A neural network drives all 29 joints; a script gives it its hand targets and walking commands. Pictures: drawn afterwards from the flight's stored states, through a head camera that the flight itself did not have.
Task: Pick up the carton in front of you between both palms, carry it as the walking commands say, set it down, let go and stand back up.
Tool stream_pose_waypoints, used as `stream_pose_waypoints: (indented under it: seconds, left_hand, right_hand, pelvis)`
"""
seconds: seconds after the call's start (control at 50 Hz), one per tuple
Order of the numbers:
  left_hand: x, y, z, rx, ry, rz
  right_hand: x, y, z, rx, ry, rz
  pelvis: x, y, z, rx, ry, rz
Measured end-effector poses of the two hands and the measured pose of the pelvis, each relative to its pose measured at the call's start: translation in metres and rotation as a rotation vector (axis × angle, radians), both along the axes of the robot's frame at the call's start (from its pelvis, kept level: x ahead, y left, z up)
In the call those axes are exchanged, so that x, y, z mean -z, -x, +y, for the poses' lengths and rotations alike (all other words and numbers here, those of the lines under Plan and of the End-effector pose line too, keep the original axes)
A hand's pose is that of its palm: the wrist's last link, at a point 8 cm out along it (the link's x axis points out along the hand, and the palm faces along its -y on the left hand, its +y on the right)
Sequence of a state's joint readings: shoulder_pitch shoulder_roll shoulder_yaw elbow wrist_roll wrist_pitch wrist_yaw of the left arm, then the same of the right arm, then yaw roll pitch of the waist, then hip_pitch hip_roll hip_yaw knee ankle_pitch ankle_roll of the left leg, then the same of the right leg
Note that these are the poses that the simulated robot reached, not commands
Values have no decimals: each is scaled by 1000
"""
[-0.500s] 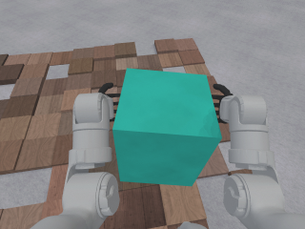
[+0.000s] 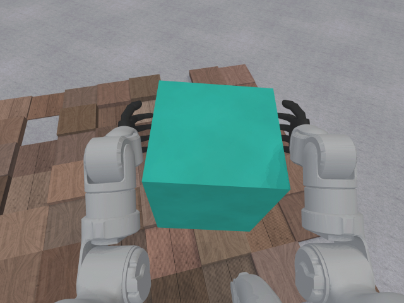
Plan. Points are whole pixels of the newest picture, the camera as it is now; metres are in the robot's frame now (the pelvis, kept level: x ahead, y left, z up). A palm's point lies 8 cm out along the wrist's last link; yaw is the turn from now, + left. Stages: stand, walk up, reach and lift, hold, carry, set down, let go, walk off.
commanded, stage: carry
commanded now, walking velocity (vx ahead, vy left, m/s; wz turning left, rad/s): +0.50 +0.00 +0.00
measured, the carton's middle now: (209, 164) +0.37 -0.03 +0.04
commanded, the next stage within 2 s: none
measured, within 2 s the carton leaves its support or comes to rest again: neither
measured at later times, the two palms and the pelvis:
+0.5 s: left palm (138, 49) +0.69 +0.12 +0.12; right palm (251, 41) +0.70 -0.18 +0.11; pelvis +0.33 -0.05 +0.00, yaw +0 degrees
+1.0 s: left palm out of the picture +1.01 +0.12 +0.21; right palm out of the picture +1.05 -0.17 +0.20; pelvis +0.66 -0.07 +0.04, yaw -1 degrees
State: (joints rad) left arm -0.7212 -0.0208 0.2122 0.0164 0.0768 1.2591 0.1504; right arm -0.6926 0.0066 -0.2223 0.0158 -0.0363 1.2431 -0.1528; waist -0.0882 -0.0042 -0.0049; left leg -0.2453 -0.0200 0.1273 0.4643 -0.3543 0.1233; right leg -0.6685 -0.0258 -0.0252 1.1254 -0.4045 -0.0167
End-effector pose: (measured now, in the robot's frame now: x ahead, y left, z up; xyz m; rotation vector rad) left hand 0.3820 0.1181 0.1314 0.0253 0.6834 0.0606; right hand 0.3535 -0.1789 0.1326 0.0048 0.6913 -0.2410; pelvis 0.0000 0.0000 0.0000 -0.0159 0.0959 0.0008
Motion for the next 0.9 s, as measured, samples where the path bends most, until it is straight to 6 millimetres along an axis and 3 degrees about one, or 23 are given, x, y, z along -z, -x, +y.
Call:
stream_pose_waypoints:
  seconds: [0.1,0.18,0.28,0.36,0.5,0.6,0.7,0.76,0.82,0.9]
  left_hand:
    - [-4,-76,-17,-15,6,-12]
    - [5,-133,-22,-50,-44,32]
    - [32,-171,-9,-126,-69,140]
    - [34,-204,2,-184,-41,140]
    - [15,-307,0,-162,8,13]
    - [-15,-392,-29,-40,3,-69]
    - [-31,-458,-58,25,-13,-4]
    - [-41,-496,-65,24,-9,-15]
    - [-54,-529,-58,-27,-39,-46]
    - [-65,-566,-27,-126,-57,-29]
  right_hand:
    - [-5,-80,-17,-9,-4,-12]
    - [12,-151,-23,-60,-20,38]
    - [38,-219,-9,-148,-23,148]
    - [40,-263,3,-180,-34,148]
    - [19,-350,-1,-127,-14,25]
    - [-10,-401,-28,-41,-2,-55]
    - [-20,-445,-54,24,-7,18]
    - [-33,-485,-63,23,-10,8]
    - [-48,-540,-57,-36,-19,-15]
    - [-64,-612,-26,-147,-6,8]
  pelvis:
    - [8,-76,-15,-8,-3,3]
    - [14,-140,-30,-5,27,4]
    - [3,-191,-48,18,-8,8]
    - [-7,-233,-55,15,-31,5]
    - [-2,-329,-52,2,-36,-18]
    - [-4,-391,-39,2,-24,-9]
    - [-18,-451,-37,9,3,-1]
    - [-20,-488,-42,12,18,-17]
    - [-19,-528,-51,6,22,-51]
    - [-24,-583,-63,18,-1,-47]
